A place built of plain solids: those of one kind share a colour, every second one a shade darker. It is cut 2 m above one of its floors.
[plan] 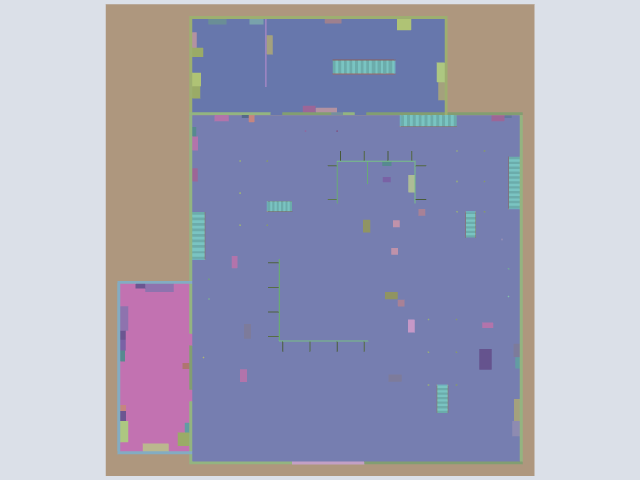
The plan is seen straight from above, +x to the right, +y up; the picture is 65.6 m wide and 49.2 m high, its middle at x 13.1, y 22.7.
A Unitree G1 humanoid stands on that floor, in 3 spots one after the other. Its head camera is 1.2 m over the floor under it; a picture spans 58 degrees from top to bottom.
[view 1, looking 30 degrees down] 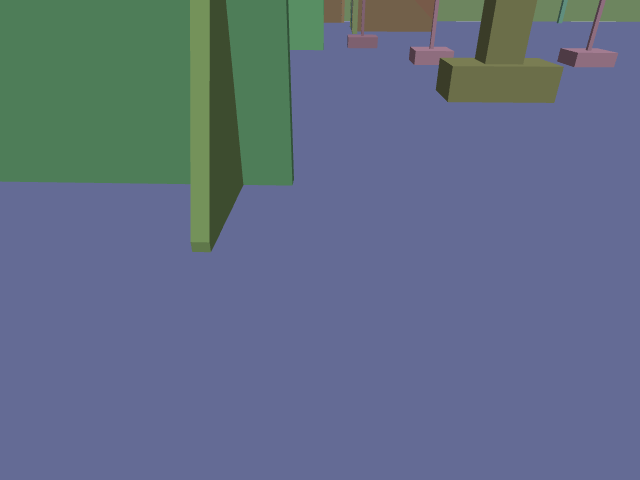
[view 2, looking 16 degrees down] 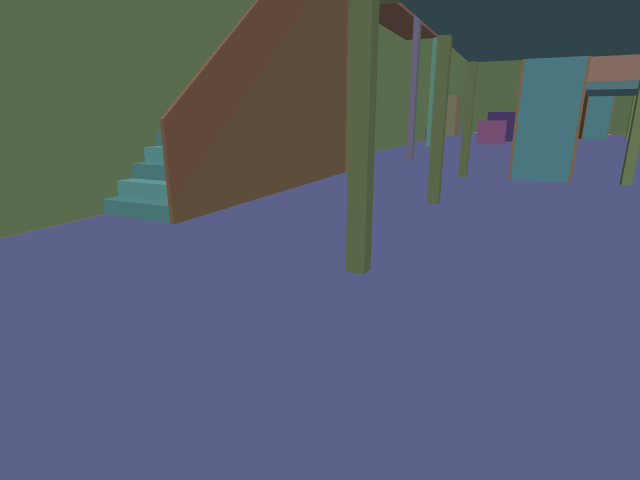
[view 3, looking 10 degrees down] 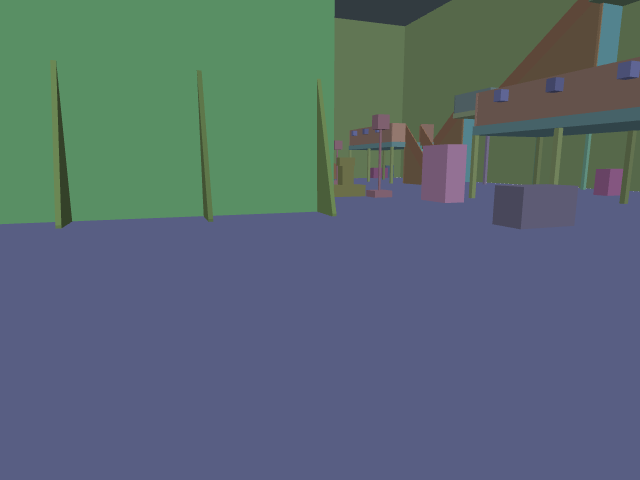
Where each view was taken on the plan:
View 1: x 11.98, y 26.16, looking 2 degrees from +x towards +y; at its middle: floor_bay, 2.40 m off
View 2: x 28.84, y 34.93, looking -65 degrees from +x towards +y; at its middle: floor_bay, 4.35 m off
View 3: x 13.93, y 2.00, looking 70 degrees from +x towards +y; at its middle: floor_bay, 6.91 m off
